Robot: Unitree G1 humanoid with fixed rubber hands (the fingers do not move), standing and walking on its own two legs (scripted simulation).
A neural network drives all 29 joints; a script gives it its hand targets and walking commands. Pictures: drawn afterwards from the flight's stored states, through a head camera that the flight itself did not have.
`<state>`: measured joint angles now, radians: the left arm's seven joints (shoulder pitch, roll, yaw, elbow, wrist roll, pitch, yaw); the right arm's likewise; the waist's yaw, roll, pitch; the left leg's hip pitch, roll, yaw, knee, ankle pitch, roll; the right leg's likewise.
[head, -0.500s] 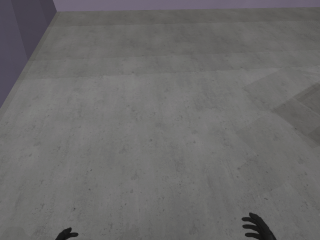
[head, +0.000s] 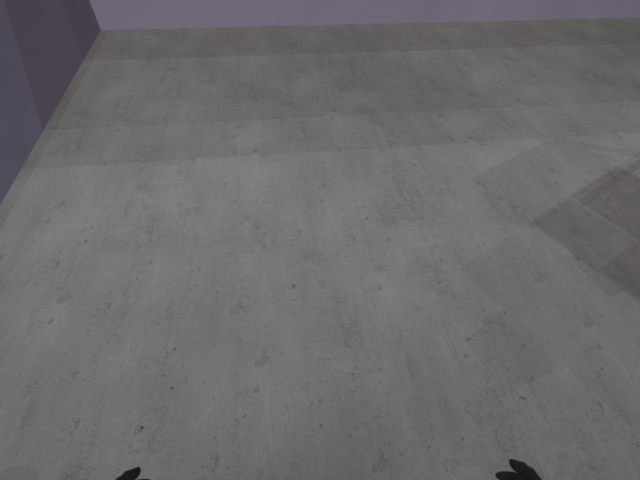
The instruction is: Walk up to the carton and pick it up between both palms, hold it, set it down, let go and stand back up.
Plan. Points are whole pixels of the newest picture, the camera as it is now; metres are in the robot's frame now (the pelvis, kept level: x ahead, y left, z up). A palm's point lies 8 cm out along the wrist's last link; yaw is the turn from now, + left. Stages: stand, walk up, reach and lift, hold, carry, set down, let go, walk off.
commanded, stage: stand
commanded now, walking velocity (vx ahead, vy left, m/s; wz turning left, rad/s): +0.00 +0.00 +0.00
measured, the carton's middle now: out of the picture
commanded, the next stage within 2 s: walk up in 0.80 s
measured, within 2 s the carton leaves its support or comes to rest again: neither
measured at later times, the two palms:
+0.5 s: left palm out of the picture +0.07 +0.28 -0.12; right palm out of the picture +0.07 -0.28 -0.11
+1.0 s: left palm out of the picture +0.07 +0.27 -0.12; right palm out of the picture +0.06 -0.28 -0.11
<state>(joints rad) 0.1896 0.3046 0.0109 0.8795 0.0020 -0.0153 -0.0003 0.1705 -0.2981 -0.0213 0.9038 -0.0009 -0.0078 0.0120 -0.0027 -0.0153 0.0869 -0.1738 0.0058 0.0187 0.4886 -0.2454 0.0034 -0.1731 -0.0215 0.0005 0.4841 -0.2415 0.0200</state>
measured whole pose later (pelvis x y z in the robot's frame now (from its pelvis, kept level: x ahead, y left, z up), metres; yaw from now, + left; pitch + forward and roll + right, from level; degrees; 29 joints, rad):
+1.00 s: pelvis +0.01 +0.00 +0.01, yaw -1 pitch -4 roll +0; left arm 0.18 0.29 0.01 1.06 0.00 -0.02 0.02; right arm 0.17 -0.29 -0.04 1.07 0.00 -0.02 -0.01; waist 0.00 -0.01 0.07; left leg -0.10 0.01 0.04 0.36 -0.20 0.01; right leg -0.11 -0.02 0.02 0.36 -0.19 0.03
